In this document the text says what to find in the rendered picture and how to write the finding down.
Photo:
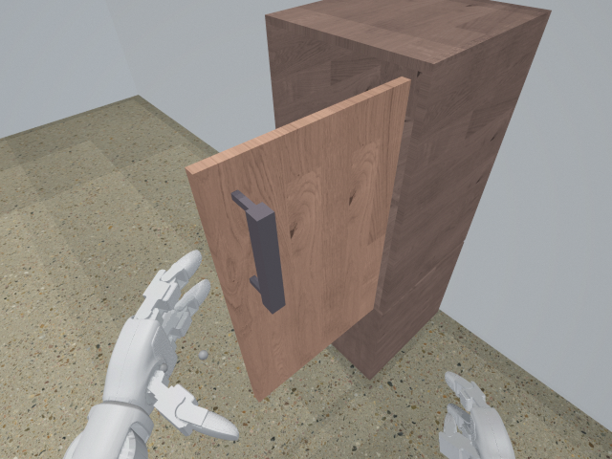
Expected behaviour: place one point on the handle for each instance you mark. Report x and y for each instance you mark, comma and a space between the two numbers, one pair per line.
264, 243

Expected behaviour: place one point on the cupboard door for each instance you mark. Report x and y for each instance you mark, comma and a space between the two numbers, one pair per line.
329, 179

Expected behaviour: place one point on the right robot hand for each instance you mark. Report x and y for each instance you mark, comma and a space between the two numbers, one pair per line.
484, 435

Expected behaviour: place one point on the left robot forearm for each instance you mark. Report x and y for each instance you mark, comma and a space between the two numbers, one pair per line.
115, 430

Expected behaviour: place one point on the left robot hand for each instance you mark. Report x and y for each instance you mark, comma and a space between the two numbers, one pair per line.
147, 340

